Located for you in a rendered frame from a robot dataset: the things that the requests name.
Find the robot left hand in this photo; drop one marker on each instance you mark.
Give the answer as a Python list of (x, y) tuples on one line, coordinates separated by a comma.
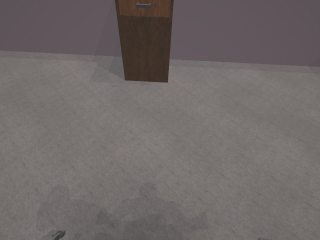
[(54, 234)]

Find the handle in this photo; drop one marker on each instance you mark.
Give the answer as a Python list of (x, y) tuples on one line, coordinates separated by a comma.
[(148, 6)]

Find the drawer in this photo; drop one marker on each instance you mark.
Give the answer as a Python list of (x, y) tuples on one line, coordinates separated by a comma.
[(158, 8)]

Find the cabinet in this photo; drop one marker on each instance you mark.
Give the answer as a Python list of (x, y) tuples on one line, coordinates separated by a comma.
[(145, 45)]

